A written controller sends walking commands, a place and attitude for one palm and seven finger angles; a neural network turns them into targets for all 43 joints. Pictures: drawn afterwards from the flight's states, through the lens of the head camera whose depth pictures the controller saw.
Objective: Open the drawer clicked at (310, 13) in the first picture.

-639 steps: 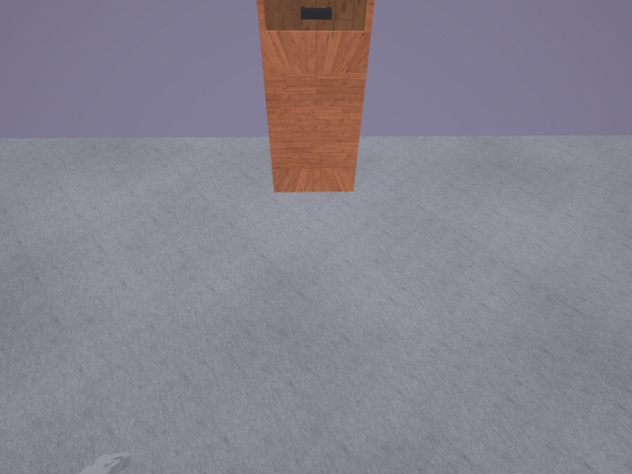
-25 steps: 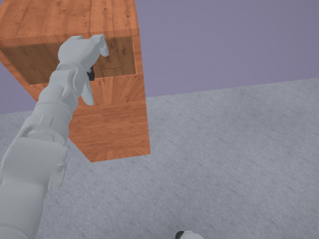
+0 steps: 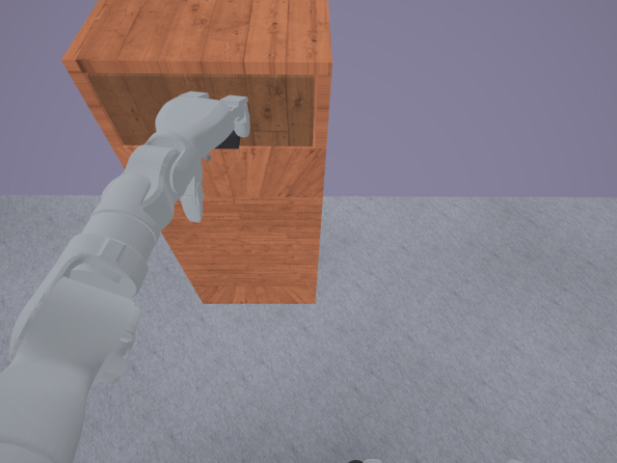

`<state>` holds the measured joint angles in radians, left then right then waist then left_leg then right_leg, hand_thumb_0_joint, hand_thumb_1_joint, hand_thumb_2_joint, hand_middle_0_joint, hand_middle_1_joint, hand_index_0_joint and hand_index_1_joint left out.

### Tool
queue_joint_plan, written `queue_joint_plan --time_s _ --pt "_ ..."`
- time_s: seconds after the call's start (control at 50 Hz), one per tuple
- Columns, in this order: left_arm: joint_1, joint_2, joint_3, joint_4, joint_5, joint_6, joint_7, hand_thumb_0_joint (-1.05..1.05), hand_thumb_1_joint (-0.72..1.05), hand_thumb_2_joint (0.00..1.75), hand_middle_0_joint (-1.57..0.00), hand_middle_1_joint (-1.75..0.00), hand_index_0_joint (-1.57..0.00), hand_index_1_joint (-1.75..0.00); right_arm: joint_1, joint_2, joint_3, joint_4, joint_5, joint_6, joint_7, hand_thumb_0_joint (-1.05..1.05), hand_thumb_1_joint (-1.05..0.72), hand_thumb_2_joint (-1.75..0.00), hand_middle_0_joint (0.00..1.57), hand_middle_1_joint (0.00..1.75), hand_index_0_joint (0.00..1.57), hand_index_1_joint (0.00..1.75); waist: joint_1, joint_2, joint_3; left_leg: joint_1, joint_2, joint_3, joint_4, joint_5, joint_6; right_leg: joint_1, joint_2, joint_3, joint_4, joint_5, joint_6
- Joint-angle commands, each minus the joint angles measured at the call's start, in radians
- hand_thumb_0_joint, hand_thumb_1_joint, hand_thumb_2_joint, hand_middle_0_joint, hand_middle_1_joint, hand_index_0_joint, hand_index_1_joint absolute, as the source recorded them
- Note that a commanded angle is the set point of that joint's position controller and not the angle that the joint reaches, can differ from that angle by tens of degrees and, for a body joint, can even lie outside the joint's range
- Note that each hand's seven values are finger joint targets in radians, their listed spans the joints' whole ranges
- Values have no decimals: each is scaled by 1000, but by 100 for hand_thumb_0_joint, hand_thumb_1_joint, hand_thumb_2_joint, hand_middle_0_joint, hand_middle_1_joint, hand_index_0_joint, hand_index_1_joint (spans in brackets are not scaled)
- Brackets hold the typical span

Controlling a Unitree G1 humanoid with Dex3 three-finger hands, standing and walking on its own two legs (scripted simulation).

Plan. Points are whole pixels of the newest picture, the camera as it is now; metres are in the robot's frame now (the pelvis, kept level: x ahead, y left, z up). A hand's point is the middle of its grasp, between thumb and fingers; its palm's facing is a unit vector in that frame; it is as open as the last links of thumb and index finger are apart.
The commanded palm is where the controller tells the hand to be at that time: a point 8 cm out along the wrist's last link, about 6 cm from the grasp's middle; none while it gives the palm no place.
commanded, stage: move the hooked fingers above the handle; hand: left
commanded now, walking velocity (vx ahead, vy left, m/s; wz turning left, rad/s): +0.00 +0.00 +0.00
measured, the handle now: (208, 127) +0.60 +0.16 +0.05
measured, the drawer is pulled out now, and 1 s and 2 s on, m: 0.00 0.00 0.00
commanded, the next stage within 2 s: lift the fingers back up to retry in 1.48 s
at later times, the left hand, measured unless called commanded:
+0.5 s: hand (210, 145) +0.52 +0.14 +0.08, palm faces -0.21 +0.02 -0.98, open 13.7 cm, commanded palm +0.53 +0.16 +0.16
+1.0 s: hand (228, 136) +0.53 +0.11 +0.10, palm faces -0.07 -0.05 -1.00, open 13.8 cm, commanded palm +0.53 +0.17 +0.16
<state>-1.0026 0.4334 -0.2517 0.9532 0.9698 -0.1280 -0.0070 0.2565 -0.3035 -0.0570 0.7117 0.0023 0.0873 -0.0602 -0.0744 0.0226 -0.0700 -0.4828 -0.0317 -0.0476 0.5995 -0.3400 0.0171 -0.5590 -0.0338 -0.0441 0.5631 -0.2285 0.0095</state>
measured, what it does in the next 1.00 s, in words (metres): stands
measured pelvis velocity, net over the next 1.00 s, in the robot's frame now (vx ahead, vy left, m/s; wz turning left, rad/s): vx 0.01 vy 0.00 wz -0.06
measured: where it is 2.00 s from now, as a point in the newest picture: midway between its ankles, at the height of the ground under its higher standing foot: outside the picture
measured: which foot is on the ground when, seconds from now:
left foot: down 0.00-1.00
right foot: down 0.00-1.00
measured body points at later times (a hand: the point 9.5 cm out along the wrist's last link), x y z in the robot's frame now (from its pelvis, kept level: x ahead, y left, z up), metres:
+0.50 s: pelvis +0.00 +0.00 +0.00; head +0.09 -0.03 +0.44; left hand +0.53 +0.13 +0.14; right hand -0.04 -0.27 -0.14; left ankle -0.04 +0.11 -0.73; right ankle +0.02 -0.13 -0.73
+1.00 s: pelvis +0.01 +0.00 +0.00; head +0.09 -0.02 +0.44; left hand +0.53 +0.11 +0.15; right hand +0.03 -0.28 -0.14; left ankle -0.04 +0.11 -0.73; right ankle +0.02 -0.13 -0.73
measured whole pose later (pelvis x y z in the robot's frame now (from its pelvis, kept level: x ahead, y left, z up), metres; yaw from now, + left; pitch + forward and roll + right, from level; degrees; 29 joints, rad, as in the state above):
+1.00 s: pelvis +0.01 +0.00 +0.00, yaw -3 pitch +16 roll +0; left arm -1.02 0.46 -0.09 1.02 1.05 -0.13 0.08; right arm 0.30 -0.26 -0.04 0.68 -0.01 0.09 -0.06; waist -0.13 0.05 -0.11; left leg -0.54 -0.01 0.00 0.62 -0.36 0.02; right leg -0.64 -0.01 0.01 0.59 -0.23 0.01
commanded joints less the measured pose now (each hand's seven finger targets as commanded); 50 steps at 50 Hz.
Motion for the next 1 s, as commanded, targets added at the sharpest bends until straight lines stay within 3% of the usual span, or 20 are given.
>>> queue_joint_plan --time_s 0.0,0.04,0.12,0.16,0.22,0.28,0.32,0.4,0.48,0.5,0.56,0.6,0.64,0.7,0.72,0.74,0.8,0.84,0.92,0.98 --pt "-698 387 311 -266 52 -66 274 0 -50 30 -30 -120 -30 -120 164 -107 -29 -52 -19 -41 1 0 -90 -90 20 30 20 30 -33 113 -503 149 -14 9 -1 450 -28 136 66 14 45 235 -56" --pt "-677 414 336 -187 89 20 387 0 -50 30 -30 -120 -30 -120 123 -82 -7 -68 -26 -35 11 0 -90 -90 20 30 20 30 -19 122 -538 60 -22 32 6 455 -28 202 61 16 80 290 -54" --pt "-625 455 301 -22 145 237 467 0 -50 30 -30 -120 -30 -120 72 -98 15 -71 -27 -2 16 0 -90 -90 20 30 20 30 -15 70 -581 -13 -10 88 2 445 -18 310 47 25 78 372 -39" --pt "-627 457 275 120 153 354 437 0 -50 30 -30 -120 -30 -120 70 -112 20 -53 -14 19 18 0 -90 -90 20 30 20 30 -26 15 -562 -41 -3 95 -22 400 -15 336 45 24 61 362 -28" --pt "-576 436 260 258 85 452 263 0 -50 30 -30 -120 -30 -120 100 -139 1 -54 16 51 12 0 -90 -90 20 30 20 30 -41 -93 -584 -29 -5 102 -52 387 2 405 46 30 30 402 -9" --pt "-507 345 178 282 66 409 77 0 -50 30 -30 -120 -30 -120 131 -161 -7 -64 34 62 -13 0 -90 -90 20 30 20 30 -99 -228 -438 -44 4 101 -76 289 30 352 45 23 -33 348 5" --pt "-481 293 133 216 70 309 -7 0 -50 30 -30 -120 -30 -120 150 -164 -8 -70 31 48 -23 0 -90 -90 20 30 20 30 -115 -231 -372 -40 7 91 -77 240 39 297 43 28 -52 300 3" --pt "-548 194 80 -71 60 44 -33 0 -50 30 -30 -120 -30 -120 179 -126 -23 -76 15 5 -22 0 -90 -90 20 30 20 30 -103 -23 -386 94 8 59 -52 266 38 167 57 43 -49 204 -26" --pt "-642 456 328 -270 48 -124 117 0 -50 30 -30 -120 -30 -120 233 -109 -39 -84 -15 -18 -29 0 -90 -90 20 30 20 30 -44 115 -555 120 -2 47 -7 369 16 208 62 59 23 250 -45" --pt "-658 546 407 -307 56 -130 183 0 -50 30 -30 -120 -30 -120 225 -112 -39 -82 -21 -22 -25 0 -90 -90 20 30 20 30 -20 113 -588 81 -7 49 6 398 12 235 63 59 39 280 -48" --pt "-585 512 401 -144 95 -6 360 0 -50 30 -30 -120 -30 -120 200 -109 -26 -55 -27 -26 8 0 -90 -90 20 30 20 30 -25 111 -500 -27 -7 53 15 402 -2 201 59 30 69 289 -46" --pt "-569 492 373 -33 119 117 429 0 -50 30 -30 -120 -30 -120 173 -125 -22 -43 -26 -24 28 0 -90 -90 20 30 20 30 -29 84 -513 -43 -5 74 18 404 -4 217 58 23 65 299 -43" --pt "-591 471 324 56 143 237 426 0 -50 30 -30 -120 -30 -120 184 -140 -24 -23 -28 -12 44 0 -90 -90 20 30 20 30 -44 103 -554 -12 3 79 11 425 -9 219 58 18 63 315 -34" --pt "-584 276 156 169 97 356 282 0 -50 30 -30 -120 -30 -120 199 -149 -41 -23 8 10 49 0 -90 -90 20 30 20 30 -96 7 -556 67 13 83 -6 459 0 236 64 19 15 355 -21" --pt "-607 184 73 135 69 361 213 0 -50 30 -30 -120 -30 -120 205 -152 -47 -20 15 16 46 0 -90 -90 20 30 20 30 -120 -9 -549 113 21 76 -13 466 7 218 63 19 -4 357 -14" --pt "-589 211 104 106 56 345 165 0 -50 30 -30 -120 -30 -120 209 -157 -53 -19 18 24 40 0 -90 -90 20 30 20 30 -114 -45 -534 133 22 71 -16 480 15 222 65 17 -17 363 -12" --pt "-614 163 63 16 30 237 40 0 -50 30 -30 -120 -30 -120 178 -156 -46 -36 11 27 11 0 -90 -90 20 30 20 30 -146 -74 -459 147 12 53 -30 394 31 192 60 21 -45 311 -12" --pt "-575 198 105 -41 34 126 17 0 -50 30 -30 -120 -30 -120 172 -141 -38 -44 2 15 -3 0 -90 -90 20 30 20 30 -119 -28 -415 150 7 44 -28 371 33 171 59 28 -40 278 -20" --pt "-618 357 249 -194 85 -33 135 0 -50 30 -30 -120 -30 -120 188 -100 -30 -75 -15 -5 -13 0 -90 -90 20 30 20 30 -49 117 -494 159 6 33 -2 488 5 168 64 34 23 293 -42" --pt "-561 488 390 -115 102 21 297 0 -50 30 -30 -120 -30 -120 159 -97 -9 -77 -28 -8 4 0 -90 -90 20 30 20 30 -11 69 -459 14 0 47 8 461 -3 210 63 25 66 317 -44"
